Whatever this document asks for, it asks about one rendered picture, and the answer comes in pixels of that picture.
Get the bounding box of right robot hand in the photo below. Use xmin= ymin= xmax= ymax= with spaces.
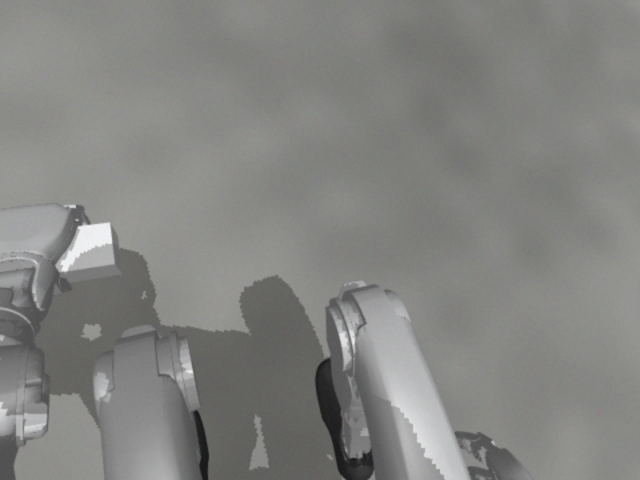
xmin=454 ymin=431 xmax=534 ymax=480

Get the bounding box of carton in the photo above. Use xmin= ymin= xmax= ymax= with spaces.
xmin=55 ymin=222 xmax=122 ymax=283

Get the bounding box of left robot hand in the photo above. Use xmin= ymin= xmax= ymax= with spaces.
xmin=0 ymin=203 xmax=91 ymax=295

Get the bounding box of left robot arm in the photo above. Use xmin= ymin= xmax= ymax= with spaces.
xmin=0 ymin=252 xmax=56 ymax=480

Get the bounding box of left robot foot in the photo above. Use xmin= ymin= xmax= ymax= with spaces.
xmin=193 ymin=410 xmax=209 ymax=480

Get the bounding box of right robot foot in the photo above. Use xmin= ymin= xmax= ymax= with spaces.
xmin=315 ymin=358 xmax=374 ymax=480

